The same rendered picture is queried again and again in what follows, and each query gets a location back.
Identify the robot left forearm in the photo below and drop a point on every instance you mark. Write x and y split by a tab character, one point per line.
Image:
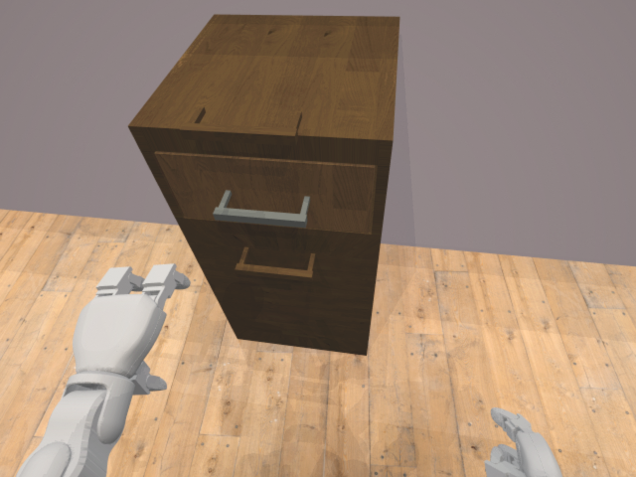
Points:
83	428

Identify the cabinet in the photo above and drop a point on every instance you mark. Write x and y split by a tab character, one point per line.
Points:
333	78

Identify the right robot hand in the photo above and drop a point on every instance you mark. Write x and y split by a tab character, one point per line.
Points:
533	457

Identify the drawer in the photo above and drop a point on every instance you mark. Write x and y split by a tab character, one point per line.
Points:
340	193

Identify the left robot hand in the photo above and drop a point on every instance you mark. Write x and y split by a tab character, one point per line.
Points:
116	330

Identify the handle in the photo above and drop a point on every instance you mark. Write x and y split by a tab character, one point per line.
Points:
239	134
274	272
222	213

